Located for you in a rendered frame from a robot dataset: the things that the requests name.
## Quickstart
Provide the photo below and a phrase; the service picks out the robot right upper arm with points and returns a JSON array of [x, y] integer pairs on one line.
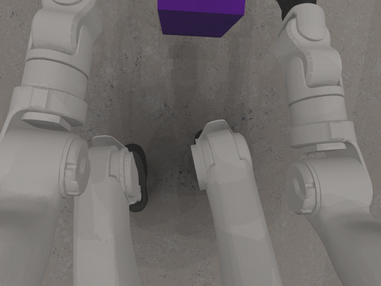
[[334, 194]]

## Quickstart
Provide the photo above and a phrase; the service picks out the right robot forearm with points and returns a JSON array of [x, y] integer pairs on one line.
[[312, 77]]

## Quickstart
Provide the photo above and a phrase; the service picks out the left robot forearm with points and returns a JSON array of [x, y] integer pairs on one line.
[[57, 69]]

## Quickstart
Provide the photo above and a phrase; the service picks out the carton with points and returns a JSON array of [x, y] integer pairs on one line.
[[206, 18]]

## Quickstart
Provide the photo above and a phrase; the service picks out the right robot shin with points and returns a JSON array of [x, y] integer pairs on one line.
[[241, 145]]

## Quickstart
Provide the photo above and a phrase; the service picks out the robot right hand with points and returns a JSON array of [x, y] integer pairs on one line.
[[287, 5]]

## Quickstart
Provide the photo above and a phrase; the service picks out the robot left upper arm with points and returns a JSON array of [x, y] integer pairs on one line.
[[39, 171]]

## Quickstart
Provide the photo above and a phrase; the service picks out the left robot foot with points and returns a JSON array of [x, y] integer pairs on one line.
[[140, 161]]

